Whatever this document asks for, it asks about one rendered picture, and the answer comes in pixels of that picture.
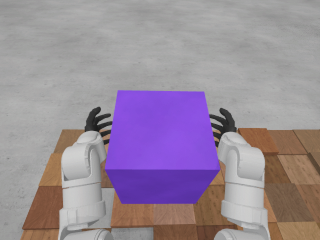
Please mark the robot right forearm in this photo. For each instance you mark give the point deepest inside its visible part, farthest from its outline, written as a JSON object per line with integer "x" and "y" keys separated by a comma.
{"x": 243, "y": 202}

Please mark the robot left upper arm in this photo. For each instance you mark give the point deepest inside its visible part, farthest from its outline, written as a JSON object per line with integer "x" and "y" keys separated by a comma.
{"x": 97, "y": 234}

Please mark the left robot hand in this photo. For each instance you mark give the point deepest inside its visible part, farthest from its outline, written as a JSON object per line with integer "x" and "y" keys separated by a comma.
{"x": 92, "y": 121}

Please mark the carton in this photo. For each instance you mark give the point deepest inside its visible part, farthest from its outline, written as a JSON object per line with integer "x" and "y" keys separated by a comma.
{"x": 161, "y": 148}

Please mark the right robot hand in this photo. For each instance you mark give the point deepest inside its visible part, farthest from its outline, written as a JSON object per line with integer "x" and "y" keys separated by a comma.
{"x": 228, "y": 124}

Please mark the robot left forearm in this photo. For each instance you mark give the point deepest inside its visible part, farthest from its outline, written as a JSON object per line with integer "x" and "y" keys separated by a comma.
{"x": 80, "y": 175}

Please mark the robot right upper arm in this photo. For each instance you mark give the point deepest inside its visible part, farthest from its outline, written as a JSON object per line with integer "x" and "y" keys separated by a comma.
{"x": 233, "y": 234}

